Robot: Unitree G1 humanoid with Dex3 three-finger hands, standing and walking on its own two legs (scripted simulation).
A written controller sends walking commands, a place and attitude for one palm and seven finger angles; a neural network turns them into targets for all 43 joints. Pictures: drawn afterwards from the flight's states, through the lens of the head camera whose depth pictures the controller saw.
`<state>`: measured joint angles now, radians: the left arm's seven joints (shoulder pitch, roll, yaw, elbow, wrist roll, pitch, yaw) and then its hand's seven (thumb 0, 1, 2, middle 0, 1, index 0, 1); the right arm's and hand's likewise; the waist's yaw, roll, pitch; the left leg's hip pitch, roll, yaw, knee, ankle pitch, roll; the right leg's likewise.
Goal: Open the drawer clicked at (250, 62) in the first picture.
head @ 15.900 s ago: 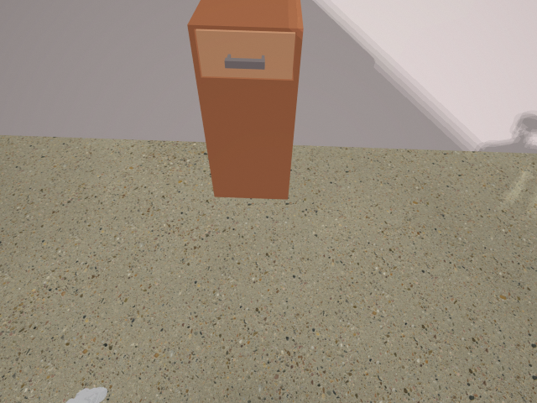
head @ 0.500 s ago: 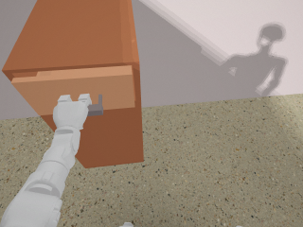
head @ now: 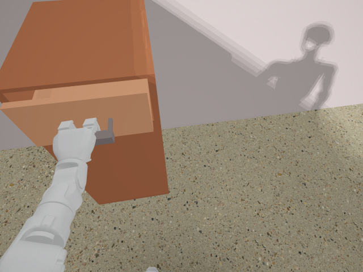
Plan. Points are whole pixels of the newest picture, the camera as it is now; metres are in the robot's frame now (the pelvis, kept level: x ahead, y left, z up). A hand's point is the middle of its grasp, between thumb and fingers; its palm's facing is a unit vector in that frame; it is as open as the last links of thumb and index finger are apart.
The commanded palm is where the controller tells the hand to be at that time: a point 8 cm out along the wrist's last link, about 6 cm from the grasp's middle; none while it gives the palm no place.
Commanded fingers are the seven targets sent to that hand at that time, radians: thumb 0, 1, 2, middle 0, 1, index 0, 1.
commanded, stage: pull the drawer open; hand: left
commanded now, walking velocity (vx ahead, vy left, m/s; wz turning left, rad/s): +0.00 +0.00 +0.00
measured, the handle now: (86, 132) +0.46 +0.24 +0.01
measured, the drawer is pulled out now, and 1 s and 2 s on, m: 0.05 0.29 0.30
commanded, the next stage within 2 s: open the thumb to release the handle in 1.28 s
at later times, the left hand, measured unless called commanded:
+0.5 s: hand (81, 205) +0.28 +0.22 -0.01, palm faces +0.00 -0.09 -1.00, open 5.8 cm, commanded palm +0.24 +0.22 +0.05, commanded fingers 0.00 0.90 0.90 -0.40 -1.35 -0.40 -1.35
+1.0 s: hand (75, 266) +0.16 +0.20 -0.01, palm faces -0.02 -0.10 -0.99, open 5.8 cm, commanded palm +0.12 +0.21 +0.05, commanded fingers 0.00 0.90 0.90 -0.40 -1.35 -0.40 -1.35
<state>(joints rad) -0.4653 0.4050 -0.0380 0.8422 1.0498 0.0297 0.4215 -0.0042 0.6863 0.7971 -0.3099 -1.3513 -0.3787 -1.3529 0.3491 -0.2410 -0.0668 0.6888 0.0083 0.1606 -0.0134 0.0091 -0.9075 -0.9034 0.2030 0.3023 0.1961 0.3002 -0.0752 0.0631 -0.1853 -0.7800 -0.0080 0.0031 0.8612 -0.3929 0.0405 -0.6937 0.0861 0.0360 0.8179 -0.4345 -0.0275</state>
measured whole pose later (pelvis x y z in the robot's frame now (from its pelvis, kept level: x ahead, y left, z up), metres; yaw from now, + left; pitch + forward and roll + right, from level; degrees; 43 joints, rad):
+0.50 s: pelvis +0.02 +0.00 +0.01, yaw +2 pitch +11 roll -1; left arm 0.09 0.29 -0.18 0.26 1.07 0.14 0.42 0.03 0.68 0.80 -0.27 -1.35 -0.42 -1.35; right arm 0.10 -0.22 -0.02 0.57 -0.01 0.13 0.01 0.01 -0.91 -0.90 0.20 0.30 0.20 0.30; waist 0.03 0.05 -0.17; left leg -0.61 -0.04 -0.01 0.83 -0.42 0.04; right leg -0.52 0.06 0.02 0.80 -0.48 -0.03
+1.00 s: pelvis +0.00 -0.03 -0.01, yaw +1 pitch +10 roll +1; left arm 0.55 0.33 -0.10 -0.07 1.06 0.03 0.48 0.03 0.66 0.78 -0.29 -1.35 -0.42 -1.35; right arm 0.13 -0.24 -0.02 0.56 -0.05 0.11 0.04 0.01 -0.91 -0.90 0.20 0.30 0.20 0.30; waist 0.04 0.05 -0.15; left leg -0.65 -0.02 0.00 0.90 -0.43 0.01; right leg -0.58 0.08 0.03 0.92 -0.51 -0.06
